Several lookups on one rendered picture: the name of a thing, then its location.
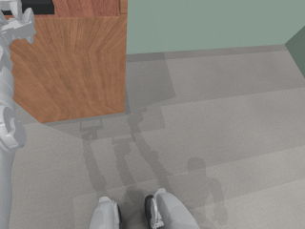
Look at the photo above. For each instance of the left robot thigh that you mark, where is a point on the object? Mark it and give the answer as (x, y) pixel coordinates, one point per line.
(104, 216)

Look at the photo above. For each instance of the left robot forearm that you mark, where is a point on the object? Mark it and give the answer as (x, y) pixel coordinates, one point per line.
(6, 77)

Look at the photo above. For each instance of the left robot hand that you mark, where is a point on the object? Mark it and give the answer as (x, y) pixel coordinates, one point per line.
(18, 27)

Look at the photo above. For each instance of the handle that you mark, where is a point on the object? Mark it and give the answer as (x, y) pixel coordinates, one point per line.
(39, 7)

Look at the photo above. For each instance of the robot left upper arm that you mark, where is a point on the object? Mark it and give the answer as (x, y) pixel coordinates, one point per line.
(12, 137)

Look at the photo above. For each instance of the right robot shin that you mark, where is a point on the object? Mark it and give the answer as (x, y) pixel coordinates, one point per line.
(157, 223)

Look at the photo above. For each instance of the cabinet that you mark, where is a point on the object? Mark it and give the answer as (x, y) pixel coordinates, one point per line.
(75, 67)

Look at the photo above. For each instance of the drawer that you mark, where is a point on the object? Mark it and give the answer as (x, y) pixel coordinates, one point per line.
(81, 8)

